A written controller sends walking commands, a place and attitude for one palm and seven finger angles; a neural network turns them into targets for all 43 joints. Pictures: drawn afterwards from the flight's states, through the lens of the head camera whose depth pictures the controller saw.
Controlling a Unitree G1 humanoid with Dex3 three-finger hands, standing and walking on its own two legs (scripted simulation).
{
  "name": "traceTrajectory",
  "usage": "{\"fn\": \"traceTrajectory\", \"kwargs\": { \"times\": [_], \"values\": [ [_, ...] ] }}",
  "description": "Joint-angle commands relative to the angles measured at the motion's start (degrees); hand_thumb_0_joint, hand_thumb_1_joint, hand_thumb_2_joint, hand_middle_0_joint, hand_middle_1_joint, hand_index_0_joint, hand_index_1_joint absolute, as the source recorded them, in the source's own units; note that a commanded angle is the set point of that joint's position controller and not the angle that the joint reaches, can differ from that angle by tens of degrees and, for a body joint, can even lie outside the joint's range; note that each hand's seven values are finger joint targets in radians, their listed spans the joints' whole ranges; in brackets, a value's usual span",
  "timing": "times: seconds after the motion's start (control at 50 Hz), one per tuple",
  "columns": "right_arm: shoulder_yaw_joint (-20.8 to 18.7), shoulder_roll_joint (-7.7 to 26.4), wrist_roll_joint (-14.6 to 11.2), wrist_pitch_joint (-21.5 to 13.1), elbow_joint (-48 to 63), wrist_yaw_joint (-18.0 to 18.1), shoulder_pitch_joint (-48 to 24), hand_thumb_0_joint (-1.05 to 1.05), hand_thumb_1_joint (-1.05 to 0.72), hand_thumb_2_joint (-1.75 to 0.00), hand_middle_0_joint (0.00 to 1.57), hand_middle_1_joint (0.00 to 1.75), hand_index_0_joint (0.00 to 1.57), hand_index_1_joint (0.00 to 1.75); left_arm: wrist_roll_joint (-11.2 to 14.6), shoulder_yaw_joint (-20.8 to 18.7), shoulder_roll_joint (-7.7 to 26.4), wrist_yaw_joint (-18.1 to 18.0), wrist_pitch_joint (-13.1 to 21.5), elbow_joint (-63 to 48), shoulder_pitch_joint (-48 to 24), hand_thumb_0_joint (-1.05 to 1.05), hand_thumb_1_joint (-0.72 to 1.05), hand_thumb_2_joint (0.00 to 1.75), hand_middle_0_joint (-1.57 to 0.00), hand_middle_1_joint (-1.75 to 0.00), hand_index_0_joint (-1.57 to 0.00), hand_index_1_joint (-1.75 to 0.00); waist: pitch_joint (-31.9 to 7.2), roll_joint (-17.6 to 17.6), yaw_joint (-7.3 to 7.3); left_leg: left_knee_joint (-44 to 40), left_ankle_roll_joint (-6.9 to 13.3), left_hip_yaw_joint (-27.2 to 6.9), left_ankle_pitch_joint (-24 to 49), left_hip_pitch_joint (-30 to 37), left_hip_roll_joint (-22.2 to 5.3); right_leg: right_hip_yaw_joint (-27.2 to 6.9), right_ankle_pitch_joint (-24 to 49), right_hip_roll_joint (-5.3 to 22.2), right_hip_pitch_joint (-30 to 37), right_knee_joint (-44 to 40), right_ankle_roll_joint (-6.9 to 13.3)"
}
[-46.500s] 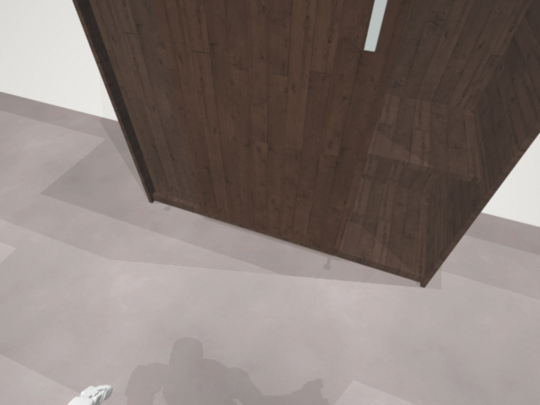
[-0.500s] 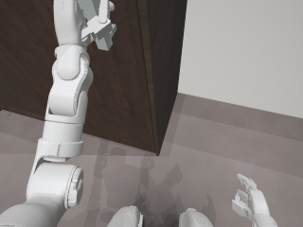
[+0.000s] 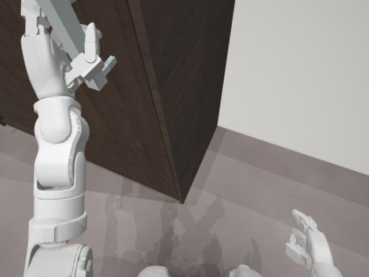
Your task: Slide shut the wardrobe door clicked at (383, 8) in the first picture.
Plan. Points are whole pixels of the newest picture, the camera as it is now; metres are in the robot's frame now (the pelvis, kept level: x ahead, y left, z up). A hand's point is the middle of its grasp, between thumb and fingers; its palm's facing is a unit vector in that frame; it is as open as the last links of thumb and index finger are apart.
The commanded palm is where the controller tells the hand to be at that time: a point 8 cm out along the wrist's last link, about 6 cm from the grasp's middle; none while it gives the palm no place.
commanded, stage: step sideways, sliding the door along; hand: left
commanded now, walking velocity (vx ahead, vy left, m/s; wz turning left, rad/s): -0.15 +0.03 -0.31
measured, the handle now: (83, 29) +0.40 +0.24 +0.26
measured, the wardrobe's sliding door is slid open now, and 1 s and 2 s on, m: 0.00 0.00 0.00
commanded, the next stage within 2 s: none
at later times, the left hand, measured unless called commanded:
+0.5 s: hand (90, 55) +0.37 +0.21 +0.25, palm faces +0.36 -0.93 +0.03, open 7.4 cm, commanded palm +0.32 +0.18 +0.24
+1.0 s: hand (81, 54) +0.37 +0.23 +0.25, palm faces -0.03 -1.00 -0.10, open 7.9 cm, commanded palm +0.34 +0.25 +0.23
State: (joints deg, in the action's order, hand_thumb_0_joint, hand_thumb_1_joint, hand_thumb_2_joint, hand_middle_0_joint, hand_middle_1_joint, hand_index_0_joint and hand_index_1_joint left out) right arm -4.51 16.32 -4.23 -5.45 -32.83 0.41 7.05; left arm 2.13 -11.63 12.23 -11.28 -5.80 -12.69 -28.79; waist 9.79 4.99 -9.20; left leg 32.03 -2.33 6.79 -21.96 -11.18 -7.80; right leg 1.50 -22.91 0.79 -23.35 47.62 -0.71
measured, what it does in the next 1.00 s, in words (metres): walks ahead: right foot, then left foot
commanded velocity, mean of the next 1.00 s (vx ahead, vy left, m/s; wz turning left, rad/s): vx -0.26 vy -0.11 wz -0.28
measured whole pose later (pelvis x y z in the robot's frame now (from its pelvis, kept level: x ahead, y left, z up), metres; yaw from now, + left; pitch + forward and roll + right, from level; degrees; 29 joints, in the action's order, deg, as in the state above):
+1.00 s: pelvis +0.18 +0.12 +0.01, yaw -8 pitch -4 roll -6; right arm 2.8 9.3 0.6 -0.9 -27.2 -5.3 4.0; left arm -0.5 8.2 12.2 -3.8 11.6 -47.1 22.8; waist 4.3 4.7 -9.1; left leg 28.6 0.7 12.8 -17.4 -6.4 -10.6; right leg 5.4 -24.5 -2.2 -28.8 64.1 -2.4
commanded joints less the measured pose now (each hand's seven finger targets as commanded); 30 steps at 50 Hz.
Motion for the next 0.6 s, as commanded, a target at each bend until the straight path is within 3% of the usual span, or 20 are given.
{"fn": "traceTrajectory", "kwargs": {
  "times": [0.0,0.06,0.1,0.12,0.14,0.16,0.18,0.22,0.24,0.26,0.28,0.3,0.36,0.4,0.46,0.48,0.5,0.52,0.56,0.58],
  "values": [
    [0.85,3.0,0.04,-4.91,12.26,-1.43,-6.87,0.0,-0.9,-0.9,0.2,0.3,0.2,0.3,1.36,26.07,-7.29,7.6,11.94,-30.28,-19.44,0.0,0.9,0.9,-0.45,-1.4,-0.45,-1.4,-30.32,13.69,10.13,1.6,4.48,2.43,72.6,31.83,-9.72,3.73,3.89,-1.59,-7.72,-3.16,0.54],
    [2.05,2.62,-0.23,-4.82,13.56,-1.59,-6.93,0.0,-0.9,-0.9,0.2,0.3,0.2,0.3,1.35,25.52,-6.12,7.56,10.92,-34.16,-13.57,0.0,0.9,0.9,-0.45,-1.4,-0.45,-1.4,-30.08,8.58,9.97,10.7,4.41,4.51,71.31,27.37,-8.35,5.53,17.85,-3.02,1.6,-15.64,0.2],
    [2.59,2.32,-0.17,-4.55,14.18,-1.41,-8.13,0.0,-0.9,-0.9,0.2,0.3,0.2,0.3,0.64,24.92,-5.03,7.06,10.31,-36.24,-8.7,0.0,0.9,0.9,-0.45,-1.4,-0.45,-1.4,-30.92,1.16,9.46,18.84,3.43,4.88,60.22,15.82,-5.8,1.81,43.49,0.71,14.32,-17.57,0.56],
    [2.74,1.41,0.11,-4.09,14.25,-0.83,-9.36,0.0,-0.9,-0.9,0.2,0.3,0.2,0.3,0.5,24.47,-3.92,6.59,10.47,-37.98,-6.88,0.0,0.9,0.9,-0.45,-1.4,-0.45,-1.4,-31.26,-6.0,9.37,24.84,2.09,5.02,42.93,5.4,-2.49,-5.43,67.25,7.43,21.42,-15.72,2.43],
    [2.56,0.56,0.29,-3.83,13.58,-0.29,-9.34,0.0,-0.9,-0.9,0.2,0.3,0.2,0.3,0.53,23.66,-3.25,5.82,10.45,-39.0,-4.98,0.0,0.9,0.9,-0.45,-1.4,-0.45,-1.4,-29.57,-13.35,8.55,27.76,0.33,2.73,11.23,-5.32,3.0,-14.71,88.21,12.96,26.56,-14.25,6.26],
    [2.19,0.35,0.25,-3.28,12.43,-0.3,-7.8,0.0,-0.9,-0.9,0.2,0.3,0.2,0.3,0.59,24.35,-4.18,5.08,10.13,-39.93,-2.37,0.0,0.9,0.9,-0.45,-1.4,-0.45,-1.4,-27.7,-17.54,7.78,26.39,0.13,-2.25,-9.31,-13.45,4.84,-19.75,95.17,15.69,29.43,-13.68,8.33],
    [2.01,0.31,0.27,-2.46,11.37,-0.46,-6.29,0.0,-0.9,-0.9,0.2,0.3,0.2,0.3,0.51,25.78,-5.67,4.81,10.63,-41.15,-2.02,0.0,0.9,0.9,-0.45,-1.4,-0.45,-1.4,-25.79,-16.13,7.71,21.35,1.06,-4.91,-14.7,-14.69,3.22,-19.85,89.04,17.17,26.96,-13.67,8.57],
    [2.55,-0.33,0.27,-1.39,11.93,-0.9,-7.96,0.0,-0.9,-0.9,0.2,0.3,0.2,0.3,1.13,30.25,-8.82,4.96,11.46,-49.21,0.05,0.0,0.9,0.9,-0.45,-1.4,-0.45,-1.4,-28.65,-10.57,10.67,4.59,0.86,-4.7,-1.53,-7.35,2.14,-15.75,76.07,13.68,24.29,-10.39,7.53],
    [2.1,-0.3,0.37,-1.01,12.04,-1.1,-8.26,0.0,-0.9,-0.9,0.2,0.3,0.2,0.3,1.03,31.22,-9.35,5.04,12.02,-51.22,1.73,0.0,0.9,0.9,-0.45,-1.4,-0.45,-1.4,-31.1,-6.73,11.99,-1.54,1.38,-3.54,26.17,6.69,-0.76,-9.65,62.28,8.9,14.16,-6.27,3.7],
    [1.06,1.58,0.78,-0.99,13.51,-1.89,-8.82,0.0,-0.9,-0.9,0.2,0.3,0.2,0.3,0.54,31.95,-9.88,5.56,13.01,-52.07,5.56,0.0,0.9,0.9,-0.45,-1.4,-0.45,-1.4,-32.93,5.05,10.99,-0.17,4.09,-8.39,57.8,22.81,-9.06,-2.75,31.11,2.41,-1.53,-0.55,-0.68],
    [0.91,1.77,0.53,-0.8,16.56,-3.23,-8.77,0.0,-0.9,-0.9,0.2,0.3,0.2,0.3,0.27,34.25,-10.56,6.34,14.05,-51.38,9.21,0.0,0.9,0.9,-0.45,-1.4,-0.45,-1.4,-34.52,12.1,8.92,0.02,7.99,-12.71,78.11,30.01,-16.61,-2.58,-3.37,1.54,-12.27,8.54,-0.67],
    [0.45,2.1,0.26,-0.87,16.81,-4.47,-8.38,0.0,-0.9,-0.9,0.2,0.3,0.2,0.3,-0.6,35.93,-12.9,7.52,14.59,-45.62,12.99,0.0,0.9,0.9,-0.45,-1.4,-0.45,-1.4,-35.47,7.12,8.11,0.19,9.95,-9.49,71.3,26.94,-16.4,-3.42,-9.57,1.12,-12.48,16.1,0.58],
    [1.51,1.94,0.62,-2.37,18.31,-4.55,-8.72,0.0,-0.9,-0.9,0.2,0.3,0.2,0.3,-1.93,39.2,-14.7,8.8,15.31,-54.48,10.89,0.0,0.9,0.9,-0.45,-1.4,-0.45,-1.4,-25.89,4.48,9.97,-1.76,5.32,-1.35,68.97,27.17,-11.63,2.78,-4.17,-0.12,-21.4,15.01,0.62],
    [2.21,1.59,0.9,-2.45,19.17,-4.77,-8.04,0.0,-0.9,-0.9,0.2,0.3,0.2,0.3,-2.67,41.45,-16.43,9.32,15.81,-54.84,15.15,0.0,0.9,0.9,-0.45,-1.4,-0.45,-1.4,-23.84,7.42,9.56,-2.05,2.58,1.93,68.04,28.09,-8.66,6.21,-2.25,-1.18,-23.42,12.59,0.99],
    [3.48,0.59,1.49,-3.0,20.44,-4.72,-7.01,0.0,-0.9,-0.9,0.2,0.3,0.2,0.3,-2.78,43.74,-16.96,10.16,15.74,-58.54,22.35,0.0,0.9,0.9,-0.45,-1.4,-0.45,-1.4,-25.03,8.06,8.88,2.62,1.78,5.7,65.3,28.0,-6.45,9.29,5.36,-3.0,-19.72,2.37,0.54],
    [4.14,0.79,1.58,-3.36,21.49,-4.72,-8.03,0.0,-0.9,-0.9,0.2,0.3,0.2,0.3,-3.14,44.74,-17.27,10.49,15.89,-60.02,23.44,0.0,0.9,0.9,-0.45,-1.4,-0.45,-1.4,-26.26,7.98,8.44,4.67,2.38,4.34,69.54,27.39,-7.4,8.55,5.39,-2.27,-17.94,-0.03,0.8],
    [3.13,1.79,2.32,-3.28,18.64,-3.32,-5.8,0.0,-0.9,-0.9,0.2,0.3,0.2,0.3,-3.11,29.52,-3.93,9.17,16.18,-55.59,26.35,0.0,0.9,0.9,-0.45,-1.4,-0.45,-1.4,-24.76,8.25,9.38,4.5,-0.08,6.74,72.77,27.44,-7.72,11.33,8.22,-4.08,-15.86,-1.69,0.71],
    [3.92,1.09,2.98,-2.78,19.23,-2.98,-6.08,0.0,-0.9,-0.9,0.2,0.3,0.2,0.3,-2.79,31.83,-7.07,9.71,15.75,-53.58,31.13,0.0,0.9,0.9,-0.45,-1.4,-0.45,-1.4,-24.66,7.68,8.16,8.92,-1.3,6.27,77.96,25.0,-8.03,12.06,11.15,-4.98,-11.47,-6.31,1.29],
    [5.01,-0.55,2.59,-2.59,19.9,-2.79,-6.46,0.0,-0.9,-0.9,0.2,0.3,0.2,0.3,-2.02,30.77,-6.54,10.87,16.7,-52.2,32.22,0.0,0.9,0.9,-0.45,-1.4,-0.45,-1.4,-26.62,3.18,6.52,22.7,-1.64,6.29,77.25,17.54,-7.47,10.97,23.18,-5.76,2.21,-13.99,2.3],
    [5.01,0.34,2.36,-2.86,19.32,-2.95,-7.6,0.0,-0.9,-0.9,0.2,0.3,0.2,0.3,-2.75,30.15,-6.51,11.18,16.58,-48.63,33.02,0.0,0.9,0.9,-0.45,-1.4,-0.45,-1.4,-29.83,-0.78,5.2,31.48,-2.02,5.33,71.34,7.88,-4.69,3.67,36.42,-2.75,12.33,-12.9,5.3]
  ]
}}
